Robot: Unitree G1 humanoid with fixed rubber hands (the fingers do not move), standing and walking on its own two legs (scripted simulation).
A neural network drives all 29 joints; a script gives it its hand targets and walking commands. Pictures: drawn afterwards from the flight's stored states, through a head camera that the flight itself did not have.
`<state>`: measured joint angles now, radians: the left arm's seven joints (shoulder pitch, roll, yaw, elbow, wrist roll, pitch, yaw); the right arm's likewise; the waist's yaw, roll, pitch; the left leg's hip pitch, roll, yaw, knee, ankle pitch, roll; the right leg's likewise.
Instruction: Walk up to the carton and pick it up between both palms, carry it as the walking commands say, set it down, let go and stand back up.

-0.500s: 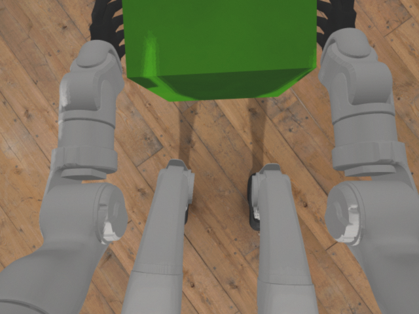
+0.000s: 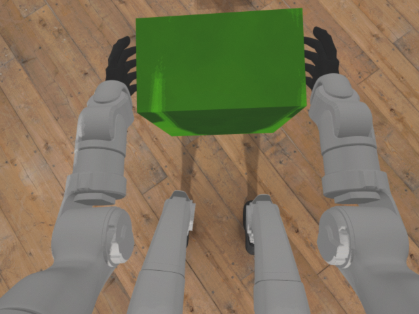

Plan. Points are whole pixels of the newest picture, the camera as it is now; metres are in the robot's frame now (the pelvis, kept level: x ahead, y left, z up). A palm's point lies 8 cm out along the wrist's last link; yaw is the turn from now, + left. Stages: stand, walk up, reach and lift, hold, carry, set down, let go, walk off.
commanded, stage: reach and lift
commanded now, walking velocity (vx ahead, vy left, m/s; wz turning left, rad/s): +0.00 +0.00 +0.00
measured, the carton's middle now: (220, 88) +0.51 +0.03 -0.10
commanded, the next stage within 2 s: none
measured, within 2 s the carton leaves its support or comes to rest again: neither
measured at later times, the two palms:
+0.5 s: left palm (87, 59) +0.45 +0.19 +0.09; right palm (364, 49) +0.48 -0.14 +0.09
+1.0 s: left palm (47, 53) +0.42 +0.19 +0.15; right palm (407, 35) +0.45 -0.14 +0.16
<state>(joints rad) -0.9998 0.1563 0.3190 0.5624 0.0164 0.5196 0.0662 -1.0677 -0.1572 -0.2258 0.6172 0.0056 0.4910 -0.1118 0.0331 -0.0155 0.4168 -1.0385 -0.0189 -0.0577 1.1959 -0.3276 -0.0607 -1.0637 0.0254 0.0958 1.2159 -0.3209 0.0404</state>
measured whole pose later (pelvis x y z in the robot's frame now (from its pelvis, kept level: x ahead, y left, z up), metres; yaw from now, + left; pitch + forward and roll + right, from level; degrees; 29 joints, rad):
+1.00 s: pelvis +0.13 +0.00 +0.12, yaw -1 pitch +6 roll +1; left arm -0.29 -0.11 0.33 0.33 0.27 0.67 -0.05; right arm -0.34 0.15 -0.37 0.36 -0.27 0.63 0.04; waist 0.06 -0.02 -0.19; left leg -0.38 0.00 -0.06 0.49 -0.22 -0.04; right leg -0.41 0.00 0.10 0.52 -0.22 0.03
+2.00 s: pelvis +0.14 +0.01 +0.13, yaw -1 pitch +0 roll +0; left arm -0.26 -0.11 0.26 0.24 0.27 0.80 -0.04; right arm -0.29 0.16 -0.36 0.26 -0.27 0.73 0.06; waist 0.01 -0.02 -0.14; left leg -0.19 0.00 -0.06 0.36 -0.18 -0.03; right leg -0.20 -0.01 0.10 0.36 -0.17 0.03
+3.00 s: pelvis +0.12 +0.01 +0.13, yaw -1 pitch -1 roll +0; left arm -0.26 -0.11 0.24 0.24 0.27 0.78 -0.04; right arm -0.28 0.16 -0.36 0.22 -0.27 0.73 0.06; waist 0.00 -0.02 -0.12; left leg -0.19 0.00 -0.06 0.36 -0.16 -0.03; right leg -0.20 -0.01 0.10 0.36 -0.15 0.04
